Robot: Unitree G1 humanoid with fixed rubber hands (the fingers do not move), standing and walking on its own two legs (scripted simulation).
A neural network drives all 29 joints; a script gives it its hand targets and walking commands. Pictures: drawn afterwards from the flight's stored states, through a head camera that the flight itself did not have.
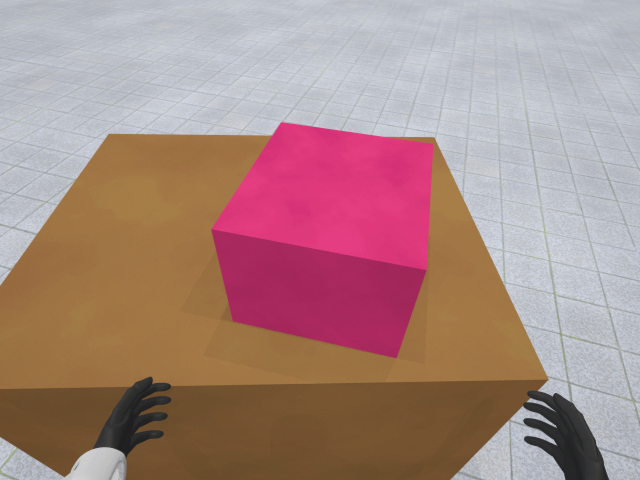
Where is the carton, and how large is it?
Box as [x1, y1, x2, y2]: [211, 122, 432, 357]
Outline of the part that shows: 281,122 211,229 233,321 396,357 426,270 432,144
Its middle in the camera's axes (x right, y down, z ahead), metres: +0.02 -0.02 +0.64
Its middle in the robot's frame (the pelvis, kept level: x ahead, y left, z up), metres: +0.51 +0.01 +0.03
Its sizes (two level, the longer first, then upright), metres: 0.295 0.271 0.208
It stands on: a pedestal, 0.70 m high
